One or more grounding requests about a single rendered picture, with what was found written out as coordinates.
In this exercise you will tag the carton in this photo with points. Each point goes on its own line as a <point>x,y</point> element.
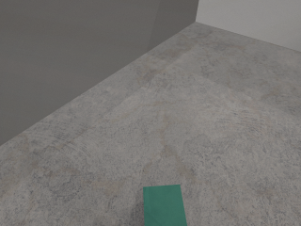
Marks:
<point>163,206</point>

